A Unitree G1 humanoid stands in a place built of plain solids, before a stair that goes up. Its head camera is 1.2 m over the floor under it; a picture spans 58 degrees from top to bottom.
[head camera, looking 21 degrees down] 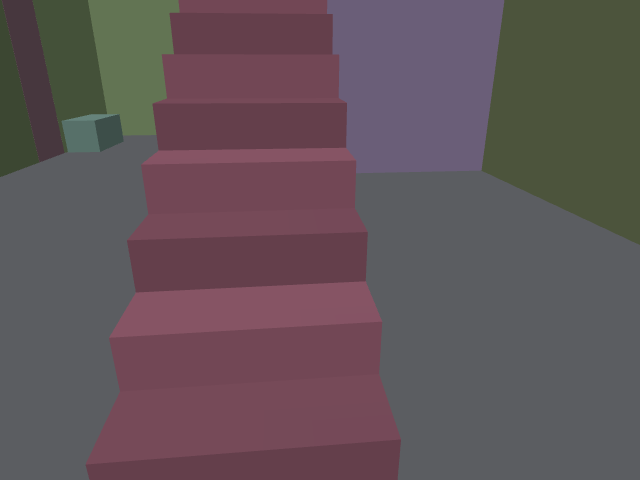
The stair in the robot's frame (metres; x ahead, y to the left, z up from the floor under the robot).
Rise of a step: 0.18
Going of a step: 0.24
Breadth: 0.74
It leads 6 degrees to the left of straight ahead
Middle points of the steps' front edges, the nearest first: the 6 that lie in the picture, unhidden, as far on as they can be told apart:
0.78 0.17 0.37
1.02 0.19 0.55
1.26 0.22 0.73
1.50 0.24 0.91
1.74 0.26 1.09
1.98 0.29 1.28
